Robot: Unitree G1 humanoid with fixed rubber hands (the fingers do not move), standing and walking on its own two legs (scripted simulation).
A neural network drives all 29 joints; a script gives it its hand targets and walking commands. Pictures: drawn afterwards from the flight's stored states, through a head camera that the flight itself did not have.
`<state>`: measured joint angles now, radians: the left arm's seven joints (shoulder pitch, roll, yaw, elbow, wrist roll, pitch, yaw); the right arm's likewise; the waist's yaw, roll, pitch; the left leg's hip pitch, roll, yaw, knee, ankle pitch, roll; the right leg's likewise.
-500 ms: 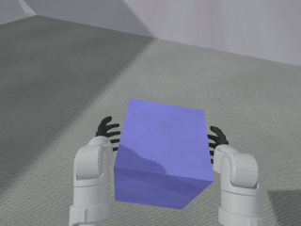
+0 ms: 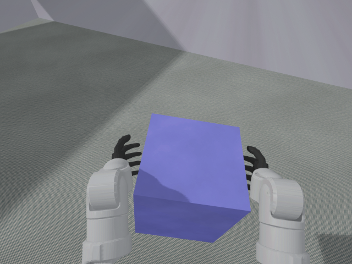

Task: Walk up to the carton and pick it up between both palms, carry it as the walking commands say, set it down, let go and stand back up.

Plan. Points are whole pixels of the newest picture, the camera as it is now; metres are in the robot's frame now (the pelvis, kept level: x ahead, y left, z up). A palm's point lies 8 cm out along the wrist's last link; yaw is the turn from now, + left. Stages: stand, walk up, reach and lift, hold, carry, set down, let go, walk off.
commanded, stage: carry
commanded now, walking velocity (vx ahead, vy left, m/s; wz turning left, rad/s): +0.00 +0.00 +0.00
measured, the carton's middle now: (184, 182) +0.31 +0.02 +0.00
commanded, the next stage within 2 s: none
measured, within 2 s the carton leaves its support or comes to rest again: neither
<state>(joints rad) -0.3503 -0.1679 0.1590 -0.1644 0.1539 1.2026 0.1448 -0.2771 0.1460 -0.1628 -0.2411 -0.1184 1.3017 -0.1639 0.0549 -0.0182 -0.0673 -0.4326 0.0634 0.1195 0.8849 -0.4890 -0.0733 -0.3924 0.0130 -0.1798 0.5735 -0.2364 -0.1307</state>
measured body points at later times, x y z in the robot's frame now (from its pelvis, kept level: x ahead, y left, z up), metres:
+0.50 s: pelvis +0.00 +0.01 +0.00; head -0.04 +0.00 +0.45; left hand +0.29 +0.17 +0.11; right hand +0.29 -0.13 +0.09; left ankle +0.00 +0.13 -0.73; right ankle +0.04 -0.06 -0.73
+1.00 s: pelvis -0.01 +0.01 +0.00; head -0.04 +0.00 +0.45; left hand +0.28 +0.17 +0.11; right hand +0.28 -0.13 +0.09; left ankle +0.00 +0.13 -0.73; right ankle +0.04 -0.06 -0.73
